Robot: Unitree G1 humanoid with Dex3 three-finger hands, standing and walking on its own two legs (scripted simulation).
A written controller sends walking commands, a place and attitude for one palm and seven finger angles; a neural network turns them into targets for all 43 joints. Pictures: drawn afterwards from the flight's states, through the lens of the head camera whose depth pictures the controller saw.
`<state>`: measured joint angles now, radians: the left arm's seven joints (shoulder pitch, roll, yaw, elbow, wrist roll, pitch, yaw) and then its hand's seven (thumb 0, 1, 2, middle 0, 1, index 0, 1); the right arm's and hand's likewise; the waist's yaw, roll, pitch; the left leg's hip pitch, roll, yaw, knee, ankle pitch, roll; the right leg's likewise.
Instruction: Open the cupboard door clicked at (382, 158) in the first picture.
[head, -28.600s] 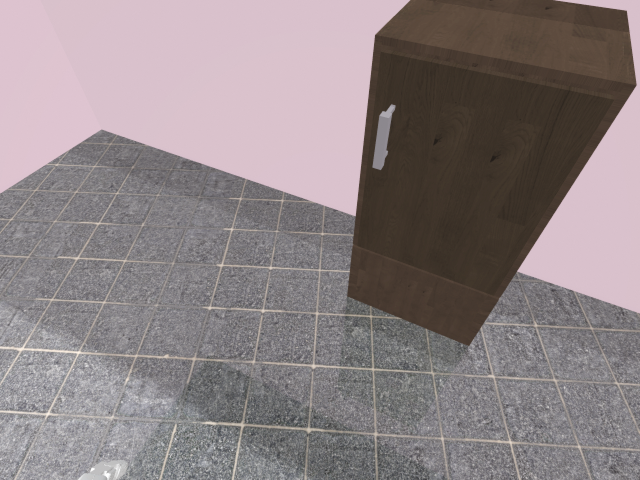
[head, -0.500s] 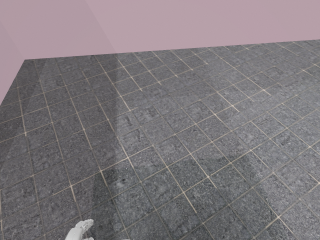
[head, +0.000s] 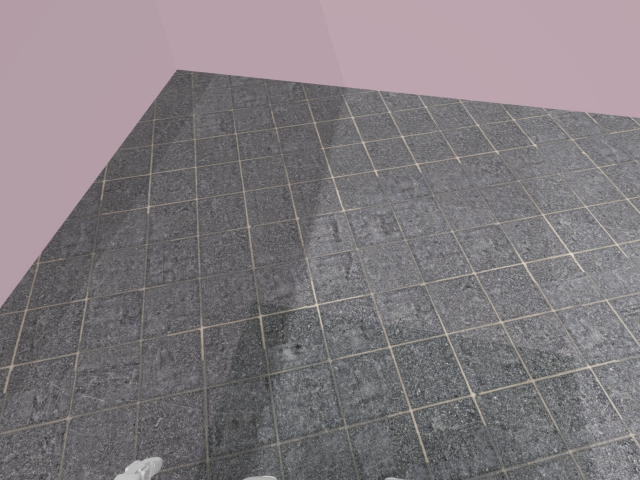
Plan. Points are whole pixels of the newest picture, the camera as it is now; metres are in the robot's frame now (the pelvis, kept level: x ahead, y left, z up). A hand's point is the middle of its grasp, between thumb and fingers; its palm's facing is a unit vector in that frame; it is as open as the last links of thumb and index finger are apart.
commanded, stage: turn to face it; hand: left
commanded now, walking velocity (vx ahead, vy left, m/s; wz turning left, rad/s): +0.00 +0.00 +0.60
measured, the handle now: out of the picture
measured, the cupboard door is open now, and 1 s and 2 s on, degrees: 40 40 40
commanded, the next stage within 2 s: none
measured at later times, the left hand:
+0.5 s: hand out of the picture -0.02 +0.20 -0.18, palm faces +0.38 -0.89 -0.25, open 7.4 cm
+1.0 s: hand out of the picture +0.00 +0.15 -0.15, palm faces +0.59 -0.76 -0.25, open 7.4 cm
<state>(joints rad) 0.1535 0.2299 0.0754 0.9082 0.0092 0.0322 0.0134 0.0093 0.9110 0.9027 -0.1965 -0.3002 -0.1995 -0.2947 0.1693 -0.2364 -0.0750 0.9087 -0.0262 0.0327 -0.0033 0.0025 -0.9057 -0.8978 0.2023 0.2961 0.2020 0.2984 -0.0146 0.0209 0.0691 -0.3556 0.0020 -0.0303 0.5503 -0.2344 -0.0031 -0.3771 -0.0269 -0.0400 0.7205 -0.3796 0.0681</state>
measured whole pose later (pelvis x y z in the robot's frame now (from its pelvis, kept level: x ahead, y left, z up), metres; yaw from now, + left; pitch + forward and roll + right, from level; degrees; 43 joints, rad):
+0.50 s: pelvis +0.01 -0.01 -0.01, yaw +20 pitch +1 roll +1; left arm 0.23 0.25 0.07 0.93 0.02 0.05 0.02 0.01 0.91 0.90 -0.20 -0.30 -0.20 -0.30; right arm 0.07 -0.22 -0.05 0.88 -0.02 0.03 0.02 0.00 -0.91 -0.90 0.20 0.30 0.20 0.30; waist 0.02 -0.06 0.12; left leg -0.33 0.00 0.07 0.64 -0.32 0.03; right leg -0.40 -0.13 -0.13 1.01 -0.56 0.06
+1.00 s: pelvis +0.04 -0.06 +0.01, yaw +39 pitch +0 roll +3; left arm 0.18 0.18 0.03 0.87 0.02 0.01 0.02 0.01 0.90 0.90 -0.20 -0.30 -0.20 -0.30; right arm 0.15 -0.25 -0.09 0.94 -0.01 0.09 0.03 0.01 -0.91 -0.90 0.20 0.30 0.20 0.30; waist -0.03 -0.01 0.11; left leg -0.46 0.01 0.05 1.00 -0.44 -0.07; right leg -0.22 -0.12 -0.17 0.53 -0.31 -0.01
